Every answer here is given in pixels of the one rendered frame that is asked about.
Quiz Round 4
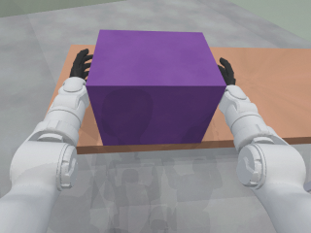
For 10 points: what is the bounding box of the carton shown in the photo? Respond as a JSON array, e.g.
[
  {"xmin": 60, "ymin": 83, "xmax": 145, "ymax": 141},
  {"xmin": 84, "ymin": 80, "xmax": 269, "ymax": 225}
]
[{"xmin": 86, "ymin": 29, "xmax": 227, "ymax": 146}]

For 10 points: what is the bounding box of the robot left upper arm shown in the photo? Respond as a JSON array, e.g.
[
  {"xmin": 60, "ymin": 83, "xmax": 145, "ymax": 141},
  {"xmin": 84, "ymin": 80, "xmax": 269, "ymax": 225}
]
[{"xmin": 0, "ymin": 141, "xmax": 79, "ymax": 233}]

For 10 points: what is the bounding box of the robot left forearm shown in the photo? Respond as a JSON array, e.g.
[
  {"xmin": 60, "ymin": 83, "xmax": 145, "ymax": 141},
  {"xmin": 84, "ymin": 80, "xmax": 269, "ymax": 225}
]
[{"xmin": 9, "ymin": 77, "xmax": 89, "ymax": 184}]

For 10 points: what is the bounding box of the table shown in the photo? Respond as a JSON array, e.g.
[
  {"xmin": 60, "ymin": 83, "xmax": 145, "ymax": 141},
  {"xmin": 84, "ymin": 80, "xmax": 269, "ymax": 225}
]
[{"xmin": 46, "ymin": 45, "xmax": 311, "ymax": 192}]

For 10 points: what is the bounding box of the robot left hand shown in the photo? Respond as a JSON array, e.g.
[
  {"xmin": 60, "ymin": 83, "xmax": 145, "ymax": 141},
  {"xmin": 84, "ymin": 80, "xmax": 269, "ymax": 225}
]
[{"xmin": 69, "ymin": 49, "xmax": 93, "ymax": 81}]

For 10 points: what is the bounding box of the robot right forearm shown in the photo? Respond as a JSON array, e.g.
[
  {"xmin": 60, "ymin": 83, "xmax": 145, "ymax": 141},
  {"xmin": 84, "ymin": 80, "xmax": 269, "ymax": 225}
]
[{"xmin": 219, "ymin": 84, "xmax": 306, "ymax": 181}]

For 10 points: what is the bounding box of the robot right hand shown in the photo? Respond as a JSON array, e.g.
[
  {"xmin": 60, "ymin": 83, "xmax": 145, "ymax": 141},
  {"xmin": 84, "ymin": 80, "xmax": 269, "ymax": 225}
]
[{"xmin": 218, "ymin": 57, "xmax": 236, "ymax": 85}]

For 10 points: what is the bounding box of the robot right upper arm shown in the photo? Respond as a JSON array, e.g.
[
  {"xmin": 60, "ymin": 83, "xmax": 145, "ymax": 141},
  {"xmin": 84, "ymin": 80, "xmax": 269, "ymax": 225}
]
[{"xmin": 236, "ymin": 143, "xmax": 311, "ymax": 233}]

